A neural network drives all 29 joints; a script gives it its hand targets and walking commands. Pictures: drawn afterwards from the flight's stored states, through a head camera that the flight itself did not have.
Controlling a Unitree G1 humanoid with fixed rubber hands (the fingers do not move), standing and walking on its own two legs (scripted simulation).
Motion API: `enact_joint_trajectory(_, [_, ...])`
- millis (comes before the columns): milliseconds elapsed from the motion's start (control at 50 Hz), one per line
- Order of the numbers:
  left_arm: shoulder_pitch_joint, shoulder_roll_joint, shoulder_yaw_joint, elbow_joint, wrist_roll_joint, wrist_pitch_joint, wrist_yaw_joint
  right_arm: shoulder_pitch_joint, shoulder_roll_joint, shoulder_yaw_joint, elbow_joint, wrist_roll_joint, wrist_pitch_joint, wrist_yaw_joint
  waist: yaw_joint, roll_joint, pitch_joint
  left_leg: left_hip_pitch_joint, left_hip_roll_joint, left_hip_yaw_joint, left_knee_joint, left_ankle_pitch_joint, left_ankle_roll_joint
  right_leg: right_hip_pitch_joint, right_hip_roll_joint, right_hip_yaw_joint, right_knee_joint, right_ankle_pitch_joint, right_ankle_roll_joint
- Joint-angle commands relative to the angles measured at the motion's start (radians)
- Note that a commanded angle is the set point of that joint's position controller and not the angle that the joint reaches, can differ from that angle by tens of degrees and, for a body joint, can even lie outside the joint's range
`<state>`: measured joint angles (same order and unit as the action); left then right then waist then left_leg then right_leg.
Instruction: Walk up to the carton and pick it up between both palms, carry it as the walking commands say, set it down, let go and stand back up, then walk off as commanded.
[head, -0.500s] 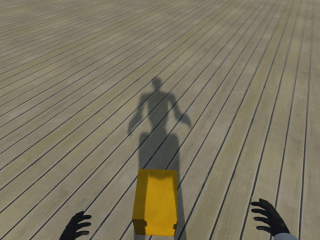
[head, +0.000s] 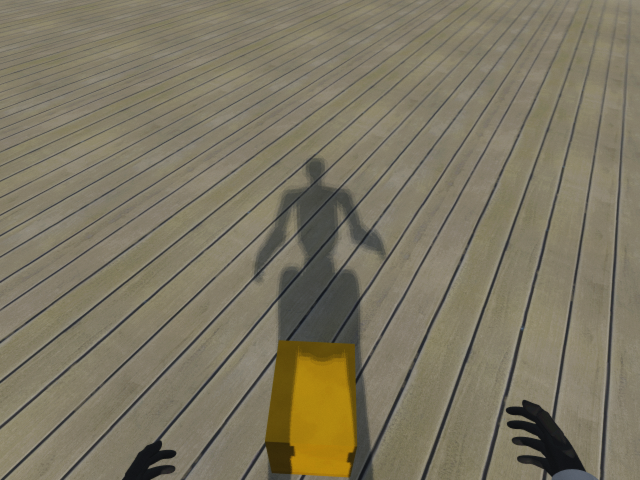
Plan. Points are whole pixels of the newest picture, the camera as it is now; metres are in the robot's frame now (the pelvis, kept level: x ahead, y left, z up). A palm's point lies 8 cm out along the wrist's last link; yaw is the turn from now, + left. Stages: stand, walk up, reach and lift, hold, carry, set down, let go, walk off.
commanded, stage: stand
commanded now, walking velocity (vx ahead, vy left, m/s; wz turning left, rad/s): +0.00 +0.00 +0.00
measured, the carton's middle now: (313, 407) +0.49 +0.04 -0.64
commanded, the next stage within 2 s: walk off in 1.04 s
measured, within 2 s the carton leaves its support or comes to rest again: neither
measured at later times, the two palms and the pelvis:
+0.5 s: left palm out of the picture +0.10 +0.27 -0.10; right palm out of the picture +0.14 -0.27 -0.05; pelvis -0.01 +0.00 +0.00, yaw +0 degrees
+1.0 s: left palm out of the picture +0.07 +0.27 -0.11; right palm out of the picture +0.11 -0.27 -0.06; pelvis -0.03 +0.01 +0.00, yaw +0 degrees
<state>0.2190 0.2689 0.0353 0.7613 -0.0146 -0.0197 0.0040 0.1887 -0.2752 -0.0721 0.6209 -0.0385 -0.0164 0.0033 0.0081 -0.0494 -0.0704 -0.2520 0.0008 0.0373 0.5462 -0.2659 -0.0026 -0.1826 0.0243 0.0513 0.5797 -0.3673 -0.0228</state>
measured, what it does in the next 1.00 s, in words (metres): stands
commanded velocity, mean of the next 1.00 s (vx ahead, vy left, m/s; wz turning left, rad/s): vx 0.00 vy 0.00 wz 0.00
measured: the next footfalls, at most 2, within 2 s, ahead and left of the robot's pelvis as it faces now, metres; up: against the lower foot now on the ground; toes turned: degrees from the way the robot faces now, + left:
right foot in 1.66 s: -0.06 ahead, -0.16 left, +0.00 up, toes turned -1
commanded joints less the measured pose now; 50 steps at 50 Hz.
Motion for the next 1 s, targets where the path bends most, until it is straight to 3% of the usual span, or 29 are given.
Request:
enact_joint_trajectory(0, [-0.002,0.23,0.054,-0.072,0.068,-0.034,0.009,-0.022,-0.205,-0.036,-0.004,0.002,-0.03,-0.01,0.005,0.041,0.026,0.1,0.072,-0.102,-0.039,0.167,0.062,-0.121,-0.106,0.137,-0.198,0.269,-0.009])
enact_joint_trajectory(20, [-0.038,0.234,0.057,-0.075,0.069,-0.038,0.009,-0.031,-0.198,-0.041,-0.013,0.009,-0.036,-0.01,-0.015,-0.009,-0.002,0.113,0.078,-0.097,-0.041,0.161,0.045,-0.12,-0.114,0.151,-0.202,0.256,-0.013])
enact_joint_trajectory(60, [-0.043,0.233,0.057,-0.077,0.062,-0.037,0.009,-0.041,-0.201,-0.037,-0.01,0.005,-0.042,-0.01,-0.008,0.018,-0.01,0.126,0.092,-0.12,-0.037,0.202,0.057,-0.128,-0.098,0.133,-0.186,0.253,-0.014])
enact_joint_trajectory(80, [-0.046,0.245,0.056,-0.074,0.065,-0.034,0.006,-0.055,-0.201,-0.037,-0.022,-0.005,-0.047,-0.009,-0.002,0.112,0.012,0.097,0.092,-0.129,-0.062,0.189,0.055,-0.119,-0.094,0.12,-0.172,0.273,-0.016])
enact_joint_trajectory(100, [-0.027,0.249,0.066,-0.061,0.066,-0.038,0.006,-0.067,-0.2,-0.039,0.004,0.005,-0.038,-0.008,0.01,0.058,-0.008,0.099,0.082,-0.112,-0.063,0.168,0.059,-0.091,-0.103,0.14,-0.184,0.255,-0.015])
enact_joint_trajectory(140, [-0.004,0.248,0.061,-0.047,0.06,-0.036,0.007,-0.024,-0.217,-0.048,0.012,0.008,-0.037,-0.012,-0.003,0.046,0.024,0.114,0.086,-0.111,-0.042,0.21,0.067,-0.106,-0.11,0.131,-0.191,0.321,-0.019])
enact_joint_trajectory(160, [-0.02,0.241,0.058,-0.062,0.056,-0.035,0.006,-0.017,-0.218,-0.051,0.009,0.012,-0.038,-0.011,0.004,-0.02,0.01,0.101,0.089,-0.12,-0.038,0.231,0.065,-0.068,-0.117,0.127,-0.183,0.36,-0.022])
enact_joint_trajectory(200, [-0.02,0.245,0.061,-0.052,0.058,-0.04,0.01,-0.03,-0.218,-0.049,0.013,0.009,-0.044,-0.012,0.005,-0.003,-0.024,0.129,0.081,-0.107,-0.035,0.236,0.052,-0.068,-0.115,0.126,-0.175,0.371,-0.012])
enact_joint_trajectory(260, [-0.07,0.225,0.047,-0.052,0.058,-0.039,0.003,-0.042,-0.212,-0.043,0.009,0.011,-0.036,-0.013,-0.007,0.082,-0.004,0.105,0.087,-0.11,-0.051,0.203,0.064,-0.09,-0.115,0.12,-0.194,0.282,-0.021])
enact_joint_trajectory(280, [-0.053,0.234,0.047,-0.051,0.061,-0.042,0.001,-0.036,-0.19,-0.033,-0.003,0.019,-0.036,-0.016,-0.009,0.035,0.018,0.088,0.092,-0.136,-0.073,0.166,0.067,-0.079,-0.106,0.122,-0.184,0.261,-0.02])
enact_joint_trajectory(340, [-0.061,0.249,0.062,-0.047,0.064,-0.037,0.002,-0.063,-0.213,-0.039,-0.001,0.007,-0.043,-0.015,0.004,0.065,-0.004,0.106,0.087,-0.112,-0.052,0.171,0.065,-0.086,-0.111,0.142,-0.194,0.264,-0.02])
enact_joint_trajectory(360, [-0.056,0.253,0.055,-0.038,0.069,-0.041,0.003,-0.044,-0.208,-0.043,0.013,0.013,-0.042,-0.014,-0.013,0.043,-0.016,0.131,0.091,-0.117,-0.049,0.185,0.06,-0.101,-0.116,0.126,-0.183,0.29,-0.024])
enact_joint_trajectory(380, [-0.039,0.239,0.057,-0.031,0.061,-0.04,0.001,-0.029,-0.213,-0.035,0.03,0.003,-0.041,-0.017,-0.003,0.088,0.03,0.091,0.087,-0.118,-0.066,0.2,0.064,-0.078,-0.102,0.127,-0.178,0.292,-0.02])
enact_joint_trajectory(400, [-0.019,0.254,0.059,-0.018,0.052,-0.041,0.007,-0.039,-0.214,-0.036,0.028,0.006,-0.04,-0.011,0.011,0.067,0.047,0.096,0.095,-0.127,-0.066,0.189,0.071,-0.096,-0.101,0.144,-0.192,0.295,-0.027])
enact_joint_trajectory(420, [-0.036,0.256,0.053,-0.019,0.06,-0.039,0.006,-0.044,-0.205,-0.04,0.018,0.009,-0.042,-0.01,-0.007,0.069,0.05,0.097,0.098,-0.132,-0.062,0.145,0.068,-0.091,-0.109,0.127,-0.196,0.294,-0.032])
enact_joint_trajectory(440, [-0.03,0.259,0.053,-0.011,0.059,-0.035,0.006,-0.026,-0.196,-0.034,0.034,0.013,-0.043,-0.01,-0.004,-0.009,-0.01,0.123,0.095,-0.141,-0.069,0.165,0.067,-0.067,-0.108,0.118,-0.186,0.265,-0.029])
enact_joint_trajectory(480, [-0.023,0.245,0.052,-0.007,0.061,-0.037,0.007,-0.039,-0.207,-0.036,0.033,0.005,-0.047,-0.006,-0.007,0.099,0.016,0.109,0.085,-0.134,-0.06,0.163,0.067,-0.094,-0.103,0.139,-0.196,0.232,-0.025])
enact_joint_trajectory(540, [-0.045,0.239,0.049,-0.018,0.063,-0.044,0.005,-0.053,-0.193,-0.03,0.037,0.007,-0.046,-0.009,-0.002,0.069,0.059,0.1,0.091,-0.13,-0.073,0.156,0.075,-0.097,-0.1,0.124,-0.198,0.266,-0.025])
enact_joint_trajectory(620, [-0.051,0.267,0.054,-0.01,0.058,-0.042,0.003,-0.055,-0.21,-0.027,0.046,0.006,-0.043,-0.006,0.0,0.034,0.045,0.088,0.092,-0.135,-0.092,0.093,0.067,-0.103,-0.111,0.154,-0.222,0.193,-0.03])
enact_joint_trajectory(640, [-0.061,0.257,0.056,-0.005,0.067,-0.043,0.0,-0.074,-0.23,-0.038,0.041,0.006,-0.045,-0.005,0.003,0.074,0.034,0.098,0.089,-0.124,-0.071,0.087,0.063,-0.092,-0.118,0.157,-0.224,0.189,-0.029])
enact_joint_trajectory(660, [-0.064,0.276,0.053,-0.006,0.069,-0.045,0.002,-0.054,-0.202,-0.035,0.05,0.016,-0.045,-0.007,-0.013,0.036,0.036,0.093,0.087,-0.133,-0.076,0.087,0.066,-0.106,-0.118,0.164,-0.225,0.193,-0.036])
enact_joint_trajectory(720, [-0.061,0.232,0.036,0.005,0.061,-0.044,0.001,-0.043,-0.221,-0.032,0.074,0.015,-0.047,-0.014,-0.003,0.093,0.066,0.089,0.095,-0.143,-0.105,0.068,0.069,-0.138,-0.117,0.156,-0.235,0.129,-0.034])
enact_joint_trajectory(740, [-0.063,0.23,0.036,0.01,0.061,-0.047,0.0,-0.049,-0.219,-0.033,0.087,0.01,-0.048,-0.012,-0.005,0.04,0.051,0.11,0.093,-0.148,-0.115,0.066,0.065,-0.12,-0.107,0.15,-0.225,0.102,-0.028])
enact_joint_trajectory(840, [-0.038,0.24,0.042,0.028,0.052,-0.038,0.001,-0.037,-0.238,-0.038,0.098,0.015,-0.045,-0.013,0.006,0.096,0.063,0.077,0.105,-0.154,-0.134,0.062,0.08,-0.088,-0.102,0.131,-0.219,0.142,-0.02])
enact_joint_trajectory(900, [-0.04,0.253,0.047,0.056,0.053,-0.045,0.006,-0.028,-0.233,-0.035,0.105,0.013,-0.045,-0.01,-0.014,0.08,0.076,0.101,0.1,-0.14,-0.123,0.121,0.074,-0.09,-0.097,0.129,-0.198,0.22,-0.022])
enact_joint_trajectory(920, [-0.036,0.235,0.04,0.053,0.056,-0.046,0.003,-0.05,-0.238,-0.032,0.111,0.013,-0.043,-0.011,0.008,0.037,0.002,0.111,0.106,-0.15,-0.11,0.122,0.073,-0.043,-0.103,0.121,-0.212,0.206,-0.018])
enact_joint_trajectory(940, [-0.06,0.264,0.041,0.054,0.053,-0.044,0.006,-0.063,-0.236,-0.033,0.106,0.014,-0.038,-0.012,0.0,0.09,0.094,0.089,0.092,-0.144,-0.112,0.138,0.081,-0.099,-0.102,0.133,-0.216,0.23,-0.022])
enact_joint_trajectory(960, [-0.04,0.254,0.043,0.055,0.05,-0.048,0.007,-0.05,-0.22,-0.028,0.1,0.018,-0.043,-0.012,-0.011,0.044,0.073,0.104,0.101,-0.146,-0.091,0.142,0.078,-0.098,-0.11,0.147,-0.214,0.215,-0.029])
enact_joint_trajectory(980, [-0.066,0.246,0.037,0.062,0.057,-0.045,0.001,-0.061,-0.221,-0.028,0.106,0.016,-0.046,-0.014,-0.009,0.066,0.076,0.087,0.097,-0.139,-0.094,0.121,0.082,-0.091,-0.111,0.144,-0.223,0.216,-0.025])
